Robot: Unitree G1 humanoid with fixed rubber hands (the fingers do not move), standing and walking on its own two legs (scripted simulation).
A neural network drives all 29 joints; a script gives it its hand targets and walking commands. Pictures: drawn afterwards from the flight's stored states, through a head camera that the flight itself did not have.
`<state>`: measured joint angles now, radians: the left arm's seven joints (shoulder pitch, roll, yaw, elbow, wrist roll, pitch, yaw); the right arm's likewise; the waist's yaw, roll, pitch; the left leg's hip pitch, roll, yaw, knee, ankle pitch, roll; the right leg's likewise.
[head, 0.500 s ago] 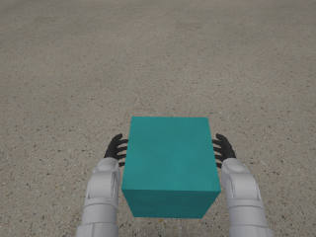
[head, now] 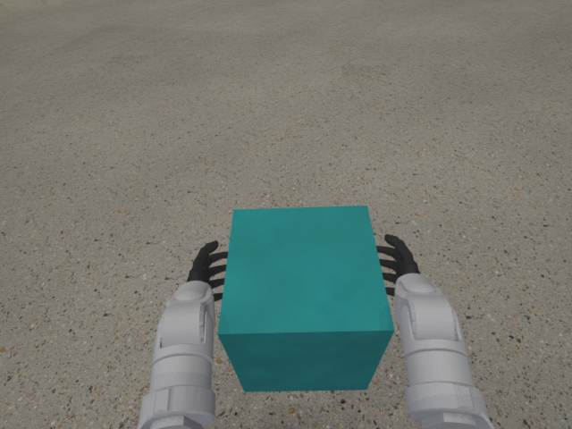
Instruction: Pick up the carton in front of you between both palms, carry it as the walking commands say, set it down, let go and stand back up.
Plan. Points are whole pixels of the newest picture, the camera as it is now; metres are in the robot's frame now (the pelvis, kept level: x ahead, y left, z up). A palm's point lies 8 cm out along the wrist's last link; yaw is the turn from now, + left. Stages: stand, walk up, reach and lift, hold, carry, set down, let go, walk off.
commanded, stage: hold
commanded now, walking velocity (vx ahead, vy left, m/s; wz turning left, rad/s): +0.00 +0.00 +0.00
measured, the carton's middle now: (302, 303) +0.31 +0.00 -0.03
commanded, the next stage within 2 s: set down in 0.22 s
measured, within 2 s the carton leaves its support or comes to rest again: neither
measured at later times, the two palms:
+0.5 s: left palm (206, 274) +0.33 +0.15 +0.03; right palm (397, 268) +0.33 -0.15 +0.03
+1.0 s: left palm (239, 309) +0.38 +0.13 -0.17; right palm (382, 306) +0.38 -0.17 -0.18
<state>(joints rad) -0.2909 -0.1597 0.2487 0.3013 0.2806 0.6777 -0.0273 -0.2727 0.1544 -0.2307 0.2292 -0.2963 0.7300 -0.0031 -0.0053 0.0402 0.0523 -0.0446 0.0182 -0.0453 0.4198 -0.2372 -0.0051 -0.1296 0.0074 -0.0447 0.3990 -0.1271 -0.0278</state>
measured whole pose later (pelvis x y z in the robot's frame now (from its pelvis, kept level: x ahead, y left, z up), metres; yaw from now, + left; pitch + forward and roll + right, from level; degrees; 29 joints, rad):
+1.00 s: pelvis -0.02 +0.03 -0.10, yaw +1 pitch +32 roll +1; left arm -0.62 -0.19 0.36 0.48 0.18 0.15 0.12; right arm -0.67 0.03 -0.42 0.53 -0.23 0.17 0.07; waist -0.06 0.06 -0.03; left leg -1.21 -0.07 -0.03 1.06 -0.41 0.00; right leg -1.29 -0.01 0.07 1.01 -0.28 0.04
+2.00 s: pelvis -0.07 +0.03 -0.33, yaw +3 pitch +48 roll +1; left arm -1.39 0.09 0.31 0.84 0.15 0.29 0.14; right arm -1.25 -0.12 -0.58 0.67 -0.21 0.32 0.00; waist -0.13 0.07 0.09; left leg -2.17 -0.13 -0.03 1.93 -0.60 -0.03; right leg -2.25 0.00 0.08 1.84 -0.43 0.07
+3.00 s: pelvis -0.07 +0.03 -0.39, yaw +2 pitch +39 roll -2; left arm -1.61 0.24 0.14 1.11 0.04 0.21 0.09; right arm -1.41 -0.26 -0.53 0.92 -0.12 0.24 0.07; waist -0.16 0.04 0.39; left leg -2.20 -0.16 -0.05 2.20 -0.67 -0.04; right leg -2.26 -0.01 0.05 2.09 -0.50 0.07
